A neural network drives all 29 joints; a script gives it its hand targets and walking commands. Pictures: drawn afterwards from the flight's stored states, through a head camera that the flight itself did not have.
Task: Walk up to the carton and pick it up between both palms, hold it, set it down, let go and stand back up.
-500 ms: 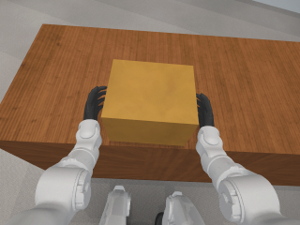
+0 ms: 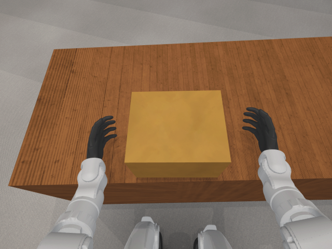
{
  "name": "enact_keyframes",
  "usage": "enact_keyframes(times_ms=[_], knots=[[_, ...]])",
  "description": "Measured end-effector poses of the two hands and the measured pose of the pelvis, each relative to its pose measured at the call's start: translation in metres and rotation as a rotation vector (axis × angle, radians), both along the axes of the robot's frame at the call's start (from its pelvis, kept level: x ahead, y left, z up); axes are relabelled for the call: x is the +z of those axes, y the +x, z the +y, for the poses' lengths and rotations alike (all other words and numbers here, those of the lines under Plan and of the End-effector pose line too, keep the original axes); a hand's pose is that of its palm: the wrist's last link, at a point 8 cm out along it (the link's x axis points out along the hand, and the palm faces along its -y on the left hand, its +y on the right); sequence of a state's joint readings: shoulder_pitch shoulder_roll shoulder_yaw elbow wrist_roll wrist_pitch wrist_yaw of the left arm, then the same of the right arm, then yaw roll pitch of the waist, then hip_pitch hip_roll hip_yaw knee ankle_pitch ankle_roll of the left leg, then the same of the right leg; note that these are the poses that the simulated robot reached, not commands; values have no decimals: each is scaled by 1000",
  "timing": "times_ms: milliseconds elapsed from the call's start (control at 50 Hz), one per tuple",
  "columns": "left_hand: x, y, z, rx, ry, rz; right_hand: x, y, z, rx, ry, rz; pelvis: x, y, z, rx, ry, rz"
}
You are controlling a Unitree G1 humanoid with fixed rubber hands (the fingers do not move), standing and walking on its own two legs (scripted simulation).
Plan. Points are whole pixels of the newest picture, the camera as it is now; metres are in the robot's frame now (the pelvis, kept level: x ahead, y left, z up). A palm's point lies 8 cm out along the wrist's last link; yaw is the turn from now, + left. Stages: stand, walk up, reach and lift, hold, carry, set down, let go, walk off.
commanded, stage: set down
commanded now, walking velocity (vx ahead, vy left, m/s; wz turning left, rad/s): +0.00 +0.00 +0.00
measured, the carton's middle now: (176, 136) +0.40 +0.03 -0.04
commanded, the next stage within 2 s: let go in 1.94 s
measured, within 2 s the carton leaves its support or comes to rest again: neither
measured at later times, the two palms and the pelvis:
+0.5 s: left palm (76, 135) +0.35 +0.23 +0.07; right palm (287, 121) +0.40 -0.19 +0.07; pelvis +0.03 -0.01 +0.07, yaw +2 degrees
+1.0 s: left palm (67, 149) +0.31 +0.22 +0.10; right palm (302, 146) +0.34 -0.20 +0.10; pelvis +0.01 -0.02 +0.09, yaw +3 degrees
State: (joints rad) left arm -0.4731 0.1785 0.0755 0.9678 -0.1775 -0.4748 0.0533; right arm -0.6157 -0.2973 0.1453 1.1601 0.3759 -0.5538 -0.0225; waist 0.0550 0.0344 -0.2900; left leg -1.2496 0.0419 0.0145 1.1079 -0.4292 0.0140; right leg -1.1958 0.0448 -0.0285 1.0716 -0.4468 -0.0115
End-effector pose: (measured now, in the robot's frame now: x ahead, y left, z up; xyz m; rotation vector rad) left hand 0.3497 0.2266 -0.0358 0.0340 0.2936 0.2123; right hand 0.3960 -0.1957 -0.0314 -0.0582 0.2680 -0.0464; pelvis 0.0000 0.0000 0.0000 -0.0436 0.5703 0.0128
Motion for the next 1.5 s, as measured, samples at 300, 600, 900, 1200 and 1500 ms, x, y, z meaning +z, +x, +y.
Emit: enact_keyframes(times_ms=[300, 600, 900, 1200, 1500], knots=[[70, 4, -2, -40, -9, -25, 63, 3, 10, 46, 13, -31, 52, 24, 1, 16, -5, -113], [123, -6, 10, 1, -18, -22, 123, -2, -2, 42, 32, -26, 82, 24, -10, 26, 20, -272], [163, -12, 4, -10, -37, -33, 156, -26, -5, 34, 56, 7, 95, 12, -21, 27, 44, -432], [89, -103, -3, 55, -45, 49, 92, -109, -3, 8, 71, 81, 87, 9, -25, 37, 54, -458], [103, -117, -1, 18, -21, 0, 94, -142, -13, 4, 59, 31, 90, 14, -21, 28, 58, -546]])
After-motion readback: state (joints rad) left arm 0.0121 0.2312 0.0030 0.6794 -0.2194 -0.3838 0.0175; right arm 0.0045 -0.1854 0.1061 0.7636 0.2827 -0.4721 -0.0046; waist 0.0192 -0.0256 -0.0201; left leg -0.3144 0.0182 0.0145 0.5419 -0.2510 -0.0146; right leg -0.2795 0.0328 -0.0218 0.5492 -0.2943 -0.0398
